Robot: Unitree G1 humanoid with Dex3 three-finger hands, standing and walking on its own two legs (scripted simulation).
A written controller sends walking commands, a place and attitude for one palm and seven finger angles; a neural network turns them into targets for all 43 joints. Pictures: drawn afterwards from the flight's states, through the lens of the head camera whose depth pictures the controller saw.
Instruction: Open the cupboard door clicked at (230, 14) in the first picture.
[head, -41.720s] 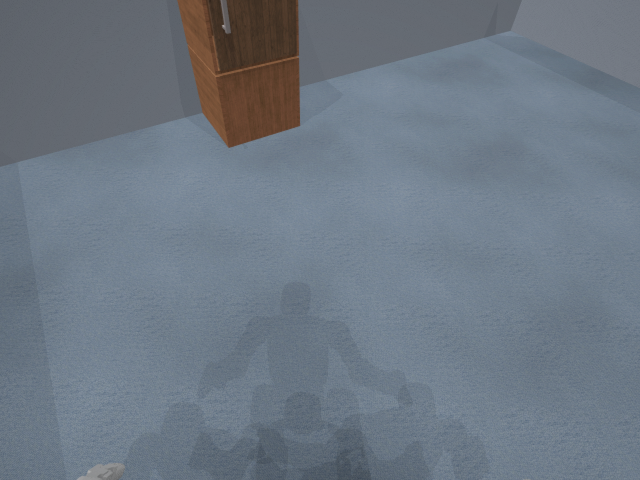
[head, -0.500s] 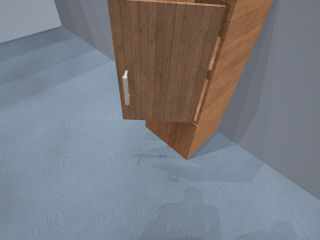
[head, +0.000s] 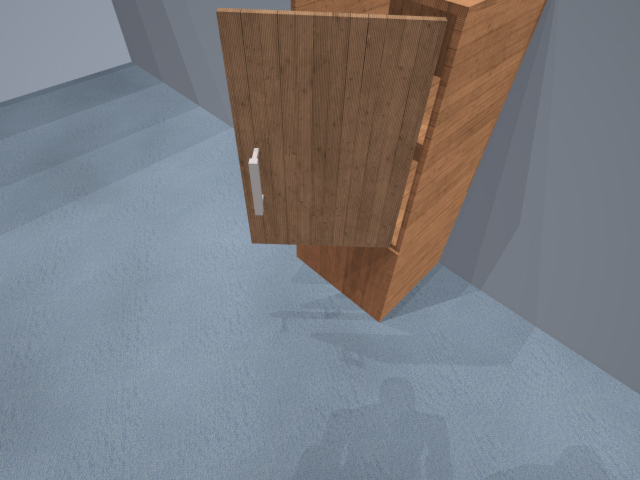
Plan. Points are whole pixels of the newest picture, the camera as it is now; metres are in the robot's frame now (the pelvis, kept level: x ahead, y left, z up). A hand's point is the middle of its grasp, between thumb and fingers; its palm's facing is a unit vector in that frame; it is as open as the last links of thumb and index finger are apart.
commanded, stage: look again from close up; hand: left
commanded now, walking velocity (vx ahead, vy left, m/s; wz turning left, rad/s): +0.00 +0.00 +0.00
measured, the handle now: (257, 182) +0.74 +0.18 -0.10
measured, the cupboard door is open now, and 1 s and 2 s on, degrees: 43 43 43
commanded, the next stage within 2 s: shuffle to correct the standing spot in 0.02 s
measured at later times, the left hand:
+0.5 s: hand out of the picture -0.02 +0.16 -0.20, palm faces +0.03 -0.99 -0.12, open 7.4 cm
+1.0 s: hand (229, 441) +0.21 +0.15 -0.18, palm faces +0.08 -0.98 -0.20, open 7.1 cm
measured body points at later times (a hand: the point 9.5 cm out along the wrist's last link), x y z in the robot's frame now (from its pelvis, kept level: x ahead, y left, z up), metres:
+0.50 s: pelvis +0.05 +0.01 -0.02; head +0.06 +0.03 +0.43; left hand -0.02 +0.22 -0.18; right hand +0.01 -0.21 -0.17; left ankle +0.06 +0.09 -0.74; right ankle -0.05 -0.11 -0.69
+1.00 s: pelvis +0.17 -0.03 +0.00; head +0.19 -0.03 +0.45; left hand +0.21 +0.20 -0.16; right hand +0.18 -0.27 -0.16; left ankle +0.17 +0.08 -0.70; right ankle +0.18 -0.15 -0.74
